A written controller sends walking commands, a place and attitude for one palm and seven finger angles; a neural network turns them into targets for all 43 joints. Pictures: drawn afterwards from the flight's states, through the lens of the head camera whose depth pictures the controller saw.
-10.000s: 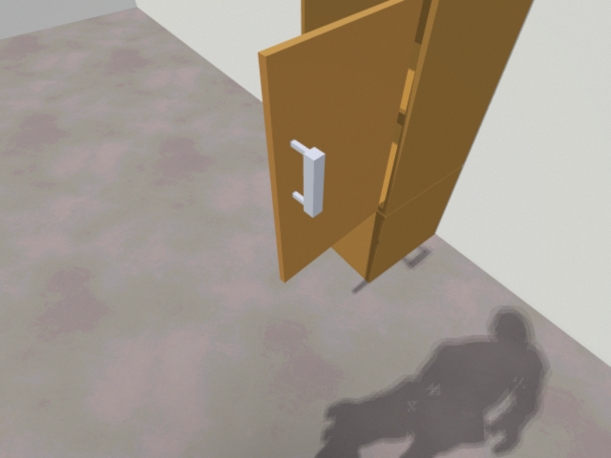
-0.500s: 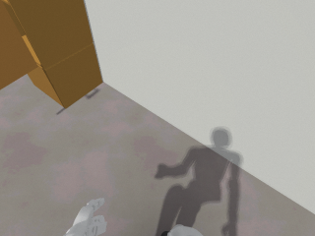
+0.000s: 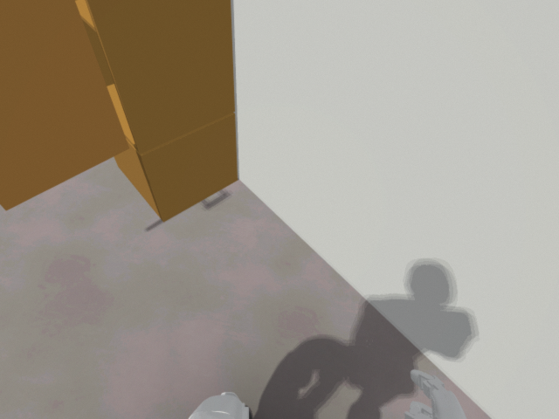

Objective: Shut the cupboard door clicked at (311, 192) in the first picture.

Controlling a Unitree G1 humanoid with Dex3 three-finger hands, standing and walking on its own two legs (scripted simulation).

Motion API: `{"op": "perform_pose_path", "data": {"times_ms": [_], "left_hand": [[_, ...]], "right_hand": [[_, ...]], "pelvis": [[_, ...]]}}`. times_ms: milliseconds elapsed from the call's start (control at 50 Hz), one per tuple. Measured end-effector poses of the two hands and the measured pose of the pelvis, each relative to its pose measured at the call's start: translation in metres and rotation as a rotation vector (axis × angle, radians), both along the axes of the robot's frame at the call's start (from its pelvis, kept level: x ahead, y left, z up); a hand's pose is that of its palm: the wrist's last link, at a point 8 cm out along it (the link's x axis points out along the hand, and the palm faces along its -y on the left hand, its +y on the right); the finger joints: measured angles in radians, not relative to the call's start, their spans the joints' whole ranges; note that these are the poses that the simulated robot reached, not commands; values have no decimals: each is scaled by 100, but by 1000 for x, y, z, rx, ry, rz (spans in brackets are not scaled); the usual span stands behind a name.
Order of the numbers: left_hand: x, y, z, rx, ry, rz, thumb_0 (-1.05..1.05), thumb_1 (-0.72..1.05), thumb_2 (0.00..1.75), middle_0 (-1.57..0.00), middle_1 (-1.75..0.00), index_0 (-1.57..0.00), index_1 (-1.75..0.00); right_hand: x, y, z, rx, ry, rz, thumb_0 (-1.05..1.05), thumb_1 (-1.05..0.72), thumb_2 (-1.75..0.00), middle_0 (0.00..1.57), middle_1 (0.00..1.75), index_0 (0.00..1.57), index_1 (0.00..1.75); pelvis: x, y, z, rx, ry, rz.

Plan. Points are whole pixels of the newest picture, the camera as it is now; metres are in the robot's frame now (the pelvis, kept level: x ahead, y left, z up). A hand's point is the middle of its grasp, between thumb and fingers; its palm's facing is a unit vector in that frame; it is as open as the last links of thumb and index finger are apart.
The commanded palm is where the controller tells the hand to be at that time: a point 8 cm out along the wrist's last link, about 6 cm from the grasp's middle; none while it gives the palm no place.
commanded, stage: walk to a spot facing it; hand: left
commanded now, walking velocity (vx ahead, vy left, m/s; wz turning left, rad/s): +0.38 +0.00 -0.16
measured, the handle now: out of the picture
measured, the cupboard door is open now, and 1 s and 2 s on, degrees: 95 95 95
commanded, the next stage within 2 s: turn to face it in 0.38 s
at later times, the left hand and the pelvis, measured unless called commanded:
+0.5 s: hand (224, 285) +0.35 +0.14 -0.14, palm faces -0.22 -0.95 -0.21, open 7.3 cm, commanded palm none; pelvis +0.20 -0.03 +0.01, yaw -10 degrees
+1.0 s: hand (220, 279) +0.38 +0.16 -0.18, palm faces +0.09 -0.98 -0.15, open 7.2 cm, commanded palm none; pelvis +0.31 -0.03 +0.00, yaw +3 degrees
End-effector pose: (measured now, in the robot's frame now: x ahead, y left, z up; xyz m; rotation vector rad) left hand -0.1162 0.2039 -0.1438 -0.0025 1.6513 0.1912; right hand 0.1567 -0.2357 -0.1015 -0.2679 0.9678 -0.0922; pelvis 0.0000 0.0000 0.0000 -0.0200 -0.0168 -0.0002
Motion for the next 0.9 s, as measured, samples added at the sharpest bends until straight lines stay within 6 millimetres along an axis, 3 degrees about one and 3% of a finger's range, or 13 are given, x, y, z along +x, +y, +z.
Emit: {"op": "perform_pose_path", "data": {"times_ms": [60, 120, 200, 320, 440, 540, 600, 700, 800, 900], "left_hand": [[52, 11, 0, -3, -64, -21, 1, 91, 90, -20, -30, -20, -30], [119, 22, 6, 3, -179, -49, 1, 91, 90, -20, -30, -20, -30], [207, 32, 17, 20, -311, -104, 1, 92, 90, -20, -30, -20, -30], [317, 43, 30, 66, -408, -205, 1, 94, 90, -20, -30, -20, -30], [421, 15, 34, 68, -455, -346, 1, 92, 90, -19, -30, -20, -30], [504, -32, 25, 59, -538, -444, 1, 92, 90, -19, -30, -20, -30], [523, -55, 24, 49, -571, -438, 1, 92, 90, -20, -30, -20, -30], [520, -76, 29, 19, -540, -367, 0, 92, 90, -20, -30, -20, -30], [528, -65, 32, 41, -567, -271, -4, 95, 90, -20, -30, -21, -30], [515, -37, 20, 59, -536, -180, -3, 94, 90, -20, -30, -21, -30]], "right_hand": [[6, 14, 4, 11, 26, -22, 0, -92, -89, 20, 30, 19, 30], [-6, 25, 4, 28, 108, -56, 0, -91, -89, 20, 30, 20, 30], [-23, 12, 8, 5, 171, -169, -3, -96, -89, 20, 30, 20, 30], [-62, 6, 2, 18, 344, -285, -2, -95, -89, 20, 30, 20, 30], [-93, 14, -9, 88, 527, -396, 0, -92, -89, 20, 30, 20, 30], [-93, 11, -24, 156, 651, -473, 0, -91, -89, 20, 30, 20, 30], [-68, -2, -28, 168, 658, -486, 0, -91, -89, 20, 30, 20, 30], [13, -30, -24, 145, 534, -430, 0, -91, -89, 20, 30, 20, 30], [100, -49, -17, 105, 398, -318, 0, -91, -89, 20, 30, 19, 30], [177, -57, -8, 36, 291, -210, 0, -92, -89, 20, 30, 19, 30]], "pelvis": [[23, 8, 8, 1, -6, -11], [46, 13, 19, -3, -7, -15], [76, 18, 27, 4, -4, -40], [126, 11, 29, 18, 3, -88], [175, -9, 22, 29, 13, -146], [219, -40, 4, 42, 19, -177], [236, -52, 5, 30, 2, -166], [259, -62, 18, 20, 3, -130], [276, -63, 22, 16, 7, -68], [293, -52, 17, 3, 0, -9]]}}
